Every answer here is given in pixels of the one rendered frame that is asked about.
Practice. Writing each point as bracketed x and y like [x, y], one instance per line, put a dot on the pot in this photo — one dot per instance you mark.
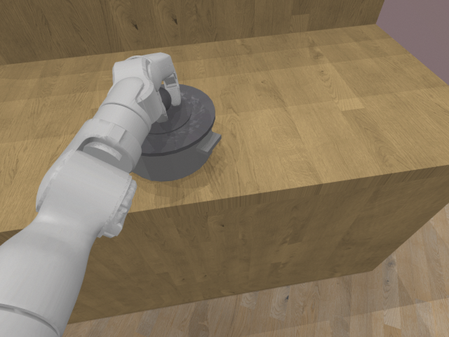
[178, 165]

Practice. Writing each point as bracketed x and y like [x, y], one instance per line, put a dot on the robot left upper arm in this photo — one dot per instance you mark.
[42, 267]

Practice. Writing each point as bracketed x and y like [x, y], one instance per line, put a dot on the left robot hand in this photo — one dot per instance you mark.
[169, 77]

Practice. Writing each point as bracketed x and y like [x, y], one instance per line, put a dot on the table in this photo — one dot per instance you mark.
[334, 148]

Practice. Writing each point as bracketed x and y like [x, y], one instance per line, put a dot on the knob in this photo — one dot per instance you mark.
[166, 98]

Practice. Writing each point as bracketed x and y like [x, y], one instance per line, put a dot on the lid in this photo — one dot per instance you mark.
[188, 123]

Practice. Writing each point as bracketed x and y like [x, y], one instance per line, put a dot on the left robot forearm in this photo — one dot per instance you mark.
[117, 131]

